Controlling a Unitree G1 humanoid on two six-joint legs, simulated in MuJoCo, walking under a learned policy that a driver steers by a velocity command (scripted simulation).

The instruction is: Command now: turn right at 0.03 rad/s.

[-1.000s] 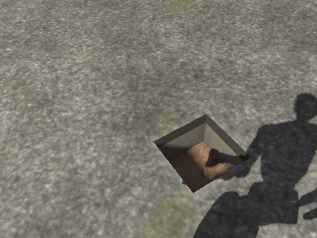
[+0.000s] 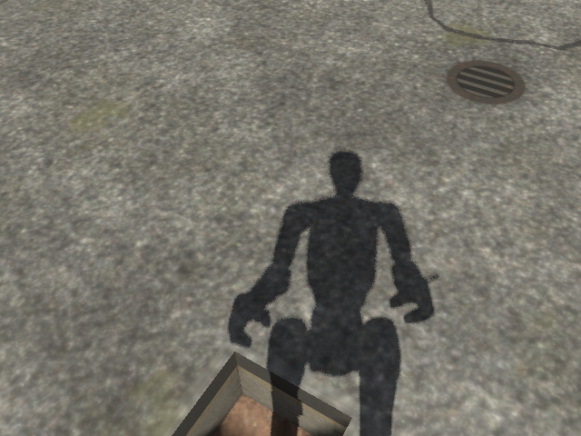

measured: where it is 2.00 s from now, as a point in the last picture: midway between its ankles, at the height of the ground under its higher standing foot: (259, 273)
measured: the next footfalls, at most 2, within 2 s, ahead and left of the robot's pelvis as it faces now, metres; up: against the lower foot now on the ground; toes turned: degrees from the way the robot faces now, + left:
left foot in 0.86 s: +0.17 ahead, +0.16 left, +0.00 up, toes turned +1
right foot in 1.36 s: +0.71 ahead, -0.10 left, +0.00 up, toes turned +2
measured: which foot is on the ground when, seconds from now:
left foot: down 0.00-0.60, up 0.62-0.84, down 0.86-1.00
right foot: down 0.00-0.88, up 0.90-1.00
